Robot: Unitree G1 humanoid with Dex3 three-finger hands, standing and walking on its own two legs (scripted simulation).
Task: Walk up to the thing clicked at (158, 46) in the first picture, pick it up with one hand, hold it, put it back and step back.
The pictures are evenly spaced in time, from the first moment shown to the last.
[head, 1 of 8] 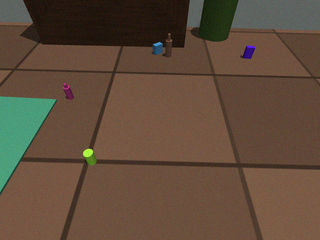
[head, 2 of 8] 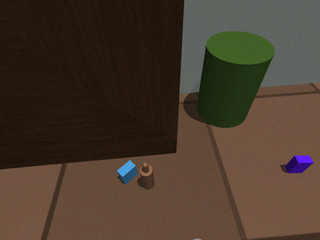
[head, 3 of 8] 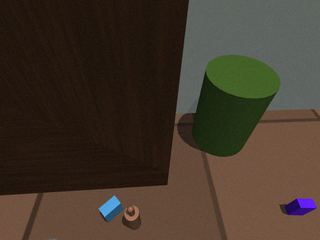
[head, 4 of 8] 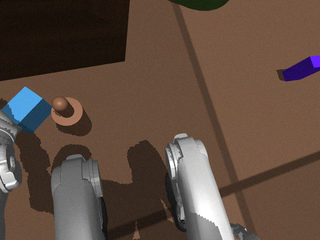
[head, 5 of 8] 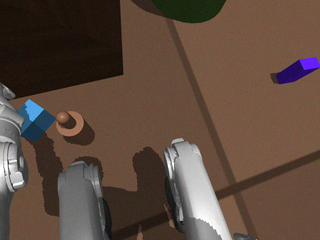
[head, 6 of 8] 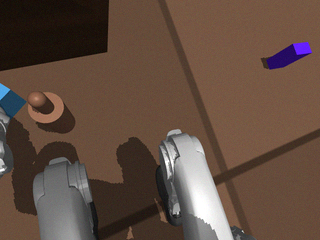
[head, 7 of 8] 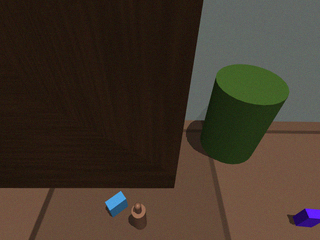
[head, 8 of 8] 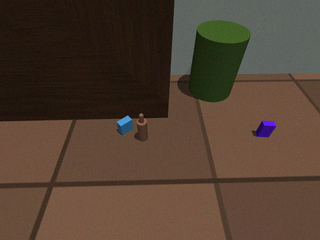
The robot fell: no
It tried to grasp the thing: yes
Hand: left
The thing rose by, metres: 0.00
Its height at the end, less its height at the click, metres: +0.00
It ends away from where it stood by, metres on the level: 0.02
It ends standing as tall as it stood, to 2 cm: yes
